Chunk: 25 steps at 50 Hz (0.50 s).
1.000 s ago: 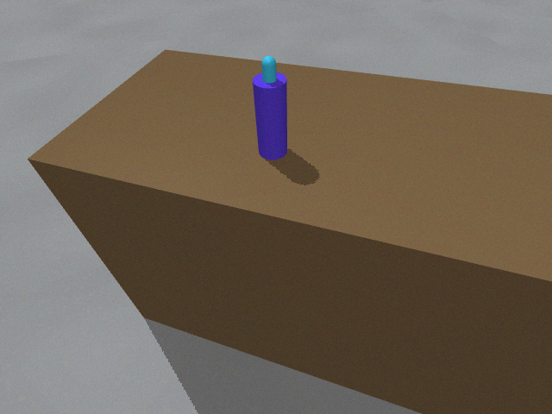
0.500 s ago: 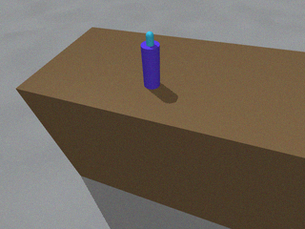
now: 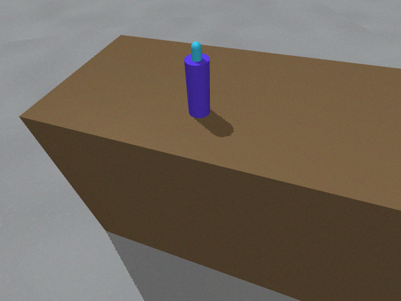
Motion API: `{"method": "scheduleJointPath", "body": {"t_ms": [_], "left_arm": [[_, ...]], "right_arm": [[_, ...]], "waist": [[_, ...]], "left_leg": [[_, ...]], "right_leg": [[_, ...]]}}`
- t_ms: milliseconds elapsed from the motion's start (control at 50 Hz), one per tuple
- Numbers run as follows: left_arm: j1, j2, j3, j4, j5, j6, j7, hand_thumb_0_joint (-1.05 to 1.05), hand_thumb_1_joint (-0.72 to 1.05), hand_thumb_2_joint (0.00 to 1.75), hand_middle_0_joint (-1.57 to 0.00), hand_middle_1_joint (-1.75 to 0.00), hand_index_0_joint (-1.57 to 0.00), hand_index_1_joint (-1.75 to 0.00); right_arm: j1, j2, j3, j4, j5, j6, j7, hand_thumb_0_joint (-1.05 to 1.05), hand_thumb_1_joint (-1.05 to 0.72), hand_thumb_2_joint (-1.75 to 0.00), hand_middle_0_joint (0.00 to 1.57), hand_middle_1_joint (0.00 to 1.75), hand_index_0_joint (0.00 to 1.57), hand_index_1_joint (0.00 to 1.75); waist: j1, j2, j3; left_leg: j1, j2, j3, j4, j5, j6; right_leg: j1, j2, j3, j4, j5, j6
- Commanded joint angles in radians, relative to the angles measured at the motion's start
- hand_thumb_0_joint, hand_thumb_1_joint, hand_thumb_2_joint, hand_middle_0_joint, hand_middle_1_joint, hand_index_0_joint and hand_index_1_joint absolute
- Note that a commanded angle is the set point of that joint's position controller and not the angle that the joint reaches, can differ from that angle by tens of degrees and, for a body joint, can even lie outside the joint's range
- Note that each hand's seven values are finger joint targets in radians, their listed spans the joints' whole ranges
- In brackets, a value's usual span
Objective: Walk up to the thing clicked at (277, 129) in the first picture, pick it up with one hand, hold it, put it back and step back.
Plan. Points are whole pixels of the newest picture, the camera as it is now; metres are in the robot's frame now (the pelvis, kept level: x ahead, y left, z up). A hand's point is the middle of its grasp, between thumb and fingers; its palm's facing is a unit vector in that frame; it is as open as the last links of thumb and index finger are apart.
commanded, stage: stand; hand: left
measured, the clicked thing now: (197, 80) +0.61 +0.03 +0.12
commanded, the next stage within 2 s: walk up in 0.12 s
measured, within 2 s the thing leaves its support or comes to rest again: neither
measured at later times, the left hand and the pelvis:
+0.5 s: hand out of the picture +0.12 +0.22 -0.16, palm faces -0.17 -0.89 -0.42, open 7.3 cm; pelvis +0.04 -0.04 -0.02, yaw -10 degrees
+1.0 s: hand (129, 269) +0.24 +0.21 -0.17, palm faces -0.31 -0.85 -0.42, open 7.3 cm; pelvis +0.05 -0.01 -0.03, yaw -18 degrees
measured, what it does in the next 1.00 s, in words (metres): steps on the spot, turning right: left foot, then right foot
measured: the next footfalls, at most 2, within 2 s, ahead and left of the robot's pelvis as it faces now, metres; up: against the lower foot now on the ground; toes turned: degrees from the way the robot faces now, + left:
left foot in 0.74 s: +0.13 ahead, +0.12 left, +0.00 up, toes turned -19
right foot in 1.00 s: +0.05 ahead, -0.13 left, +0.00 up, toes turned -17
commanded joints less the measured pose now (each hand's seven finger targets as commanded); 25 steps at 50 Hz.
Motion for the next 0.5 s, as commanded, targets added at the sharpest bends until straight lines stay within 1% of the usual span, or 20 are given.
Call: {"method": "scheduleJointPath", "body": {"t_ms": [0, 80, 100, 120, 140, 160, 180, 200, 220, 240, 260, 300, 320, 340, 360, 380, 400, 420, 440, 480], "left_arm": [[-0.042, 0.222, 0.044, -0.064, -0.003, -0.024, 0.01, 0.0, 0.9, 0.9, -0.2, -0.3, -0.2, -0.3], [-0.04, 0.215, 0.041, -0.061, -0.003, -0.022, 0.011, 0.0, 0.9, 0.9, -0.2, -0.3, -0.2, -0.3], [0.006, 0.249, 0.078, -0.103, 0.009, -0.009, -0.004, 0.0, 0.9, 0.9, -0.2, -0.3, -0.2, -0.3], [0.001, 0.25, 0.082, -0.107, 0.017, -0.004, -0.008, 0.0, 0.9, 0.9, -0.2, -0.3, -0.2, -0.3], [-0.035, 0.237, 0.088, -0.128, 0.022, -0.001, -0.012, 0.0, 0.9, 0.9, -0.2, -0.3, -0.2, -0.3], [-0.048, 0.225, 0.094, -0.149, 0.024, 0.003, -0.017, 0.0, 0.9, 0.9, -0.2, -0.3, -0.2, -0.3], [-0.023, 0.213, 0.095, -0.165, 0.023, 0.006, -0.021, 0.0, 0.9, 0.9, -0.2, -0.3, -0.2, -0.3], [0.002, 0.231, 0.103, -0.179, 0.026, 0.006, -0.02, 0.0, 0.9, 0.9, -0.2, -0.3, -0.2, -0.3], [0.024, 0.239, 0.108, -0.188, 0.021, 0.001, -0.023, 0.0, 0.9, 0.9, -0.2, -0.3, -0.2, -0.3], [0.052, 0.228, 0.105, -0.191, 0.016, -0.006, -0.028, 0.0, 0.9, 0.9, -0.2, -0.3, -0.2, -0.3], [0.071, 0.213, 0.102, -0.197, 0.014, -0.014, -0.031, 0.0, 0.9, 0.9, -0.2, -0.3, -0.2, -0.3], [0.14, 0.199, 0.103, -0.183, 0.018, -0.025, -0.034, 0.0, 0.9, 0.9, -0.2, -0.3, -0.2, -0.3], [0.2, 0.195, 0.11, -0.161, 0.022, -0.026, -0.026, 0.0, 0.9, 0.9, -0.2, -0.3, -0.2, -0.3], [0.244, 0.24, 0.124, -0.155, 0.025, -0.031, -0.013, 0.0, 0.9, 0.9, -0.2, -0.3, -0.2, -0.3], [0.236, 0.345, 0.148, -0.186, 0.032, -0.041, 0.004, 0.0, 0.9, 0.9, -0.2, -0.3, -0.2, -0.3], [0.228, 0.393, 0.148, -0.219, 0.025, -0.041, 0.008, 0.0, 0.9, 0.9, -0.2, -0.3, -0.2, -0.3], [0.217, 0.375, 0.143, -0.23, 0.016, -0.04, 0.014, 0.0, 0.9, 0.9, -0.2, -0.3, -0.2, -0.3], [0.191, 0.341, 0.131, -0.24, 0.005, -0.041, 0.021, 0.0, 0.9, 0.9, -0.2, -0.3, -0.2, -0.3], [0.161, 0.318, 0.125, -0.255, 0.002, -0.042, 0.029, 0.0, 0.9, 0.9, -0.2, -0.3, -0.2, -0.3], [0.179, 0.283, 0.111, -0.264, 0.0, -0.044, 0.036, 0.0, 0.9, 0.9, -0.2, -0.3, -0.2, -0.3]], "right_arm": [[-0.033, -0.214, -0.043, -0.063, -0.002, -0.024, -0.019, 0.0, -0.9, -0.9, 0.2, 0.3, 0.2, 0.3], [-0.035, -0.208, -0.041, -0.062, -0.003, -0.022, -0.02, 0.0, -0.9, -0.9, 0.2, 0.3, 0.2, 0.3], [-0.018, -0.279, -0.086, -0.111, -0.022, -0.034, -0.015, 0.0, -0.9, -0.9, 0.2, 0.3, 0.2, 0.3], [0.001, -0.275, -0.093, -0.108, -0.027, -0.035, -0.014, 0.0, -0.9, -0.9, 0.2, 0.3, 0.2, 0.3], [0.049, -0.285, -0.102, -0.105, -0.027, -0.035, -0.013, 0.0, -0.9, -0.9, 0.2, 0.3, 0.2, 0.3], [0.089, -0.314, -0.118, -0.106, -0.026, -0.035, -0.014, 0.0, -0.9, -0.9, 0.2, 0.3, 0.2, 0.3], [0.078, -0.345, -0.134, -0.128, -0.03, -0.037, -0.014, 0.0, -0.9, -0.9, 0.2, 0.3, 0.2, 0.3], [0.041, -0.362, -0.144, -0.161, -0.035, -0.045, -0.015, 0.0, -0.9, -0.9, 0.2, 0.3, 0.2, 0.3], [0.023, -0.344, -0.143, -0.18, -0.036, -0.052, -0.018, 0.0, -0.9, -0.9, 0.2, 0.3, 0.2, 0.3], [0.013, -0.32, -0.135, -0.193, -0.039, -0.055, -0.017, 0.0, -0.9, -0.9, 0.2, 0.3, 0.2, 0.3], [0.006, -0.301, -0.131, -0.207, -0.044, -0.055, -0.013, 0.0, -0.9, -0.9, 0.2, 0.3, 0.2, 0.3], [-0.031, -0.294, -0.131, -0.243, -0.043, -0.038, -0.001, 0.0, -0.9, -0.9, 0.2, 0.3, 0.2, 0.3], [-0.052, -0.28, -0.128, -0.259, -0.035, -0.02, 0.001, 0.0, -0.9, -0.9, 0.2, 0.3, 0.2, 0.3], [-0.015, -0.22, -0.109, -0.269, -0.022, -0.005, 0.001, 0.0, -0.9, -0.9, 0.2, 0.3, 0.2, 0.3], [0.013, -0.149, -0.085, -0.303, -0.009, 0.006, 0.002, 0.0, -0.9, -0.9, 0.2, 0.3, 0.2, 0.3], [0.004, -0.213, -0.1, -0.3, -0.012, 0.026, -0.011, 0.0, -0.9, -0.9, 0.2, 0.3, 0.2, 0.3], [0.016, -0.238, -0.109, -0.287, -0.011, 0.031, -0.013, 0.0, -0.9, -0.9, 0.2, 0.3, 0.2, 0.3], [0.032, -0.231, -0.105, -0.274, -0.008, 0.035, -0.013, 0.0, -0.9, -0.9, 0.2, 0.3, 0.2, 0.3], [0.055, -0.23, -0.103, -0.271, -0.009, 0.034, -0.015, 0.0, -0.9, -0.9, 0.2, 0.3, 0.2, 0.3], [0.078, -0.23, -0.104, -0.263, -0.017, 0.035, -0.012, 0.0, -0.9, -0.9, 0.2, 0.3, 0.2, 0.3]], "waist": [[-0.001, -0.002, -0.099], [0.001, -0.008, -0.074], [-0.015, -0.037, -0.087], [-0.025, -0.026, -0.05], [-0.054, 0.003, -0.004], [-0.072, 0.063, 0.05], [-0.067, 0.145, 0.093], [-0.046, 0.137, 0.12], [-0.024, 0.082, 0.115], [-0.008, 0.07, 0.075], [-0.003, 0.099, 0.032], [0.015, 0.159, -0.015], [0.044, 0.136, -0.02], [0.055, -0.024, -0.032], [0.045, -0.3, -0.029], [0.056, -0.192, -0.038], [0.044, -0.127, -0.011], [0.034, -0.107, -0.004], [0.015, -0.095, -0.006], [0.012, -0.102, -0.043]], "left_leg": [[0.026, 0.119, -0.081, -0.037, 0.177, 0.031], [0.013, 0.118, -0.084, -0.043, 0.186, 0.029], [0.083, 0.072, -0.015, 0.033, -0.163, 0.067], [0.102, 0.094, -0.048, 0.037, -0.29, 0.091], [0.089, 0.129, -0.112, 0.0, -0.412, 0.118], [0.065, 0.214, -0.215, -0.08, -0.519, 0.168], [0.007, 0.351, -0.32, -0.183, -0.514, 0.248], [-0.032, 0.438, -0.375, -0.192, -0.42, 0.302], [-0.035, 0.445, -0.35, -0.151, -0.275, 0.306], [0.02, 0.398, -0.258, -0.086, -0.12, 0.281], [0.059, 0.346, -0.169, -0.026, -0.022, 0.241], [-0.004, 0.232, -0.001, 0.104, 0.068, 0.17], [-0.099, 0.198, 0.043, 0.205, 0.061, 0.138], [-0.166, 0.13, 0.097, 0.383, -0.053, 0.092], [-0.378, -0.012, 0.137, 0.593, -0.349, 0.024], [-0.349, -0.004, -0.014, 0.68, -0.481, 0.018], [-0.363, 0.013, -0.05, 0.758, -0.457, 0.016], [-0.394, 0.04, -0.072, 0.775, -0.405, 0.019], [-0.398, 0.07, -0.074, 0.755, -0.36, 0.018], [-0.363, 0.069, -0.071, 0.693, -0.317, 0.02]], "right_leg": [[0.018, -0.133, 0.101, -0.037, 0.176, -0.024], [0.005, -0.127, 0.093, -0.035, 0.169, -0.022], [-0.088, -0.066, 0.128, 0.002, -0.076, -0.044], [-0.2, -0.063, 0.131, 0.036, -0.239, -0.056], [-0.302, -0.043, 0.124, 0.093, -0.349, -0.057], [-0.382, -0.004, 0.084, 0.229, -0.363, -0.048], [-0.412, 0.009, 0.045, 0.432, -0.301, -0.029], [-0.437, -0.042, 0.079, 0.558, -0.331, -0.023], [-0.419, -0.079, 0.12, 0.569, -0.328, -0.02], [-0.41, -0.09, 0.116, 0.496, -0.329, -0.023], [-0.368, -0.094, 0.098, 0.393, -0.319, -0.025], [-0.177, -0.015, 0.0, 0.222, -0.163, -0.02], [-0.045, 0.028, -0.031, 0.155, -0.039, -0.015], [0.03, -0.007, 0.06, 0.07, 0.055, -0.012], [0.074, -0.24, 0.462, -0.048, 0.13, -0.11], [-0.029, -0.35, 0.649, -0.078, 0.005, -0.239], [-0.025, -0.345, 0.625, -0.037, 0.084, -0.283], [0.002, -0.311, 0.531, 0.003, 0.205, -0.265], [0.0, -0.28, 0.447, 0.037, 0.25, -0.24], [0.013, -0.225, 0.351, 0.091, 0.389, -0.204]]}}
